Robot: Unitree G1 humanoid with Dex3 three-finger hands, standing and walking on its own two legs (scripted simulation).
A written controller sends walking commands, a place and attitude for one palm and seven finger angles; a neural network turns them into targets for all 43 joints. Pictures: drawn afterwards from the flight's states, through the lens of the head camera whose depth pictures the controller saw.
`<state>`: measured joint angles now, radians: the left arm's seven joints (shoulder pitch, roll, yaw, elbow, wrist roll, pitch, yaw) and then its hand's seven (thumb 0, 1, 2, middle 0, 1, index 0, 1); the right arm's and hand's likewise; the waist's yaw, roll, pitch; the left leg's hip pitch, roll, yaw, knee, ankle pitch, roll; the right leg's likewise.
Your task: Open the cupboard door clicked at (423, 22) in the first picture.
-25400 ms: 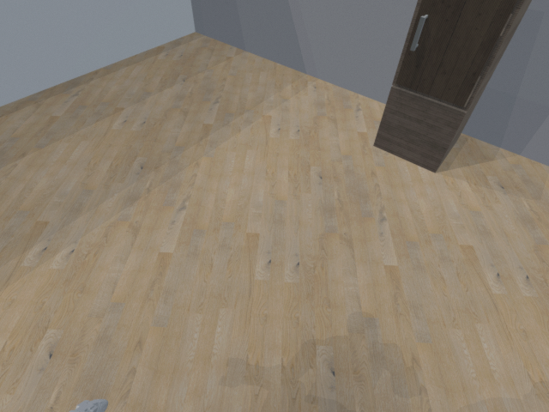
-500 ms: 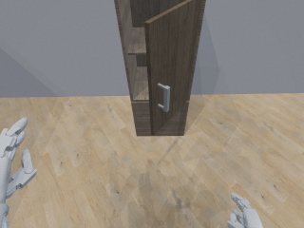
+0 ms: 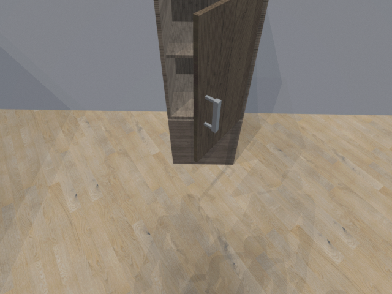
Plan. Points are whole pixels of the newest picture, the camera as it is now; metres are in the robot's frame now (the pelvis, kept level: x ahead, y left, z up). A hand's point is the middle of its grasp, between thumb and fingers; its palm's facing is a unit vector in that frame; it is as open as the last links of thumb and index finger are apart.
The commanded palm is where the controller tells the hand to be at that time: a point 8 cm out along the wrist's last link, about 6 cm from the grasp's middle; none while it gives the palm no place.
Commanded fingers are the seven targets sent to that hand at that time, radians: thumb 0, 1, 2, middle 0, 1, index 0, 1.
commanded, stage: let the arm hang, fingers relaxed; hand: left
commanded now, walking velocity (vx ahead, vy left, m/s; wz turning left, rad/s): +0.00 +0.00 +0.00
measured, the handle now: (211, 114) +0.68 -0.01 -0.09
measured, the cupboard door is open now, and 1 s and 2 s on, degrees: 52 52 52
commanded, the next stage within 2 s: look to check the result in 0.56 s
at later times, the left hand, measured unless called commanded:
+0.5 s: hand out of the picture +0.00 +0.17 -0.17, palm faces +0.04 -0.98 -0.18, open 7.3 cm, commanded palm none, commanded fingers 0.00 0.90 0.90 -0.20 -0.30 -0.20 -0.30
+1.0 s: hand out of the picture +0.02 +0.17 -0.17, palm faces +0.02 -0.98 -0.21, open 7.4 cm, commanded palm none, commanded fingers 0.00 0.90 0.90 -0.20 -0.30 -0.20 -0.30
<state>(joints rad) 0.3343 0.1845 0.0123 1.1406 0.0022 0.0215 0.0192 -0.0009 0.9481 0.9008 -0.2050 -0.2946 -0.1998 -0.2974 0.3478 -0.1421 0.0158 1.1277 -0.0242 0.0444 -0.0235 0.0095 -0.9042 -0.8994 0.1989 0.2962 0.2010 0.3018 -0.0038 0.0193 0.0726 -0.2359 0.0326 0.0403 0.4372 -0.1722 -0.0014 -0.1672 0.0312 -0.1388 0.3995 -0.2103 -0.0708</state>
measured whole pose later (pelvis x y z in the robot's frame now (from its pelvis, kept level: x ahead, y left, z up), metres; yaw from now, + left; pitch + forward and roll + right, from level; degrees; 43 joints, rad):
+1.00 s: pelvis +0.03 +0.00 +0.00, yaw -1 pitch -2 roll +0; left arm 0.27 0.14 0.01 1.15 0.00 -0.01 0.03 0.00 0.91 0.90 -0.20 -0.29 -0.20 -0.30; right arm 0.26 -0.15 0.01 1.15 -0.02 0.01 -0.04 0.01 -0.90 -0.90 0.20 0.30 0.20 0.30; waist -0.01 0.02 0.06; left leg -0.17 0.03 0.06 0.38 -0.18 -0.01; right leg -0.12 0.03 -0.12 0.38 -0.24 -0.07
